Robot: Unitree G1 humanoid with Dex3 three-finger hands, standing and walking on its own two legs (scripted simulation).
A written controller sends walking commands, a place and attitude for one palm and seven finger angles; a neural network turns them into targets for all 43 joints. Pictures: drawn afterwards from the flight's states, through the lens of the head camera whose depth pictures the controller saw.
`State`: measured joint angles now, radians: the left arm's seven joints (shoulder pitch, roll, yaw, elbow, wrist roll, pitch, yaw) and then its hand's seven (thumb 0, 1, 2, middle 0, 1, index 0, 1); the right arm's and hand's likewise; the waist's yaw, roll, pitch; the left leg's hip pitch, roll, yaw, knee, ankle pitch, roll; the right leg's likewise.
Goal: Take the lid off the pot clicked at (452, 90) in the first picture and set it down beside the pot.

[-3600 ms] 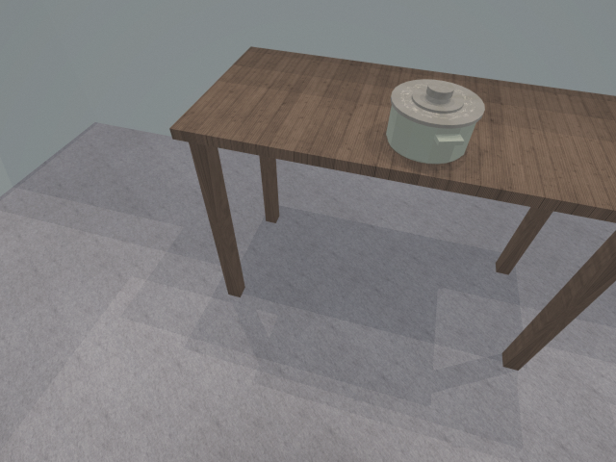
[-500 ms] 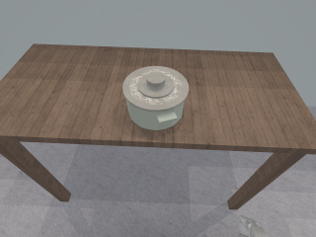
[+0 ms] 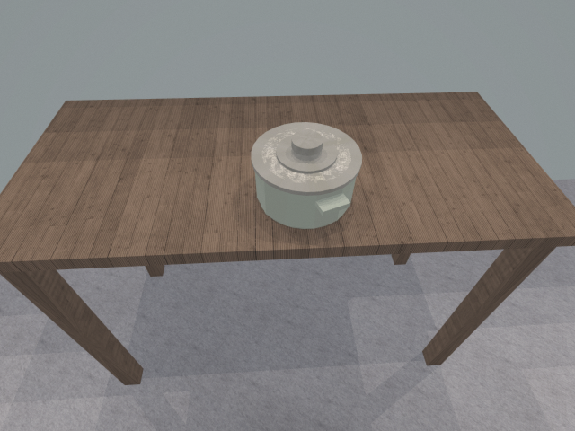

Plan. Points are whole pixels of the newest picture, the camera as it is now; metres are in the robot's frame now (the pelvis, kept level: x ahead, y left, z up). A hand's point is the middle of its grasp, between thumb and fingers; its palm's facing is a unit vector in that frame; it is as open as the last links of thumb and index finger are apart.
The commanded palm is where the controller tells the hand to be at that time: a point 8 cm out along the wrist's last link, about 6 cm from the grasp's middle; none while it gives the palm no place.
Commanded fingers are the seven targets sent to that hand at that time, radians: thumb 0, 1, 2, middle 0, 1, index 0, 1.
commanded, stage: come to a stop and stand still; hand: left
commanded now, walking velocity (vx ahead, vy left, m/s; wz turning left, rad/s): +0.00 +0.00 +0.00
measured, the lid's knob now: (307, 142) +0.55 -0.01 +0.11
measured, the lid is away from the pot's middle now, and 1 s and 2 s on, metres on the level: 0.00 0.00 0.00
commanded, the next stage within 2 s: look again from close up in 0.90 s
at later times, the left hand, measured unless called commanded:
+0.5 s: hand out of the picture -0.02 +0.19 -0.18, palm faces +0.04 -0.99 -0.16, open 7.4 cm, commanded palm none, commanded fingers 0.00 0.90 0.90 -0.20 -0.30 -0.20 -0.30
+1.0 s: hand out of the picture +0.00 +0.19 -0.18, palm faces +0.04 -0.99 -0.16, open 7.4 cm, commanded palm none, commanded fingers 0.00 0.90 0.90 -0.20 -0.30 -0.20 -0.30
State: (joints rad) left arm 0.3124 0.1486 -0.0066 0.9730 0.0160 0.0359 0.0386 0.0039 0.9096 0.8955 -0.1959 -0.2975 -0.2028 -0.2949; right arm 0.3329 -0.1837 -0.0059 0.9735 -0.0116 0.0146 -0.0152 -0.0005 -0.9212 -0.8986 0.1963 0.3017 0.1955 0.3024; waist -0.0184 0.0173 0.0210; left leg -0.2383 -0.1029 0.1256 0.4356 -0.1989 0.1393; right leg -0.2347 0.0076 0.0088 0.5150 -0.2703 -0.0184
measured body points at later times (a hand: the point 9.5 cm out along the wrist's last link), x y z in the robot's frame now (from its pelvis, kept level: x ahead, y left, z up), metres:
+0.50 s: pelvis +0.02 +0.03 +0.00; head +0.02 +0.04 +0.45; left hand -0.02 +0.24 -0.16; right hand +0.02 -0.19 -0.15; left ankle +0.03 +0.02 -0.73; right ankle +0.01 -0.12 -0.73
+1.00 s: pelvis +0.04 +0.04 +0.00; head +0.04 +0.05 +0.45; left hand +0.00 +0.25 -0.17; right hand +0.02 -0.18 -0.15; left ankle +0.03 +0.02 -0.73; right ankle +0.01 -0.12 -0.73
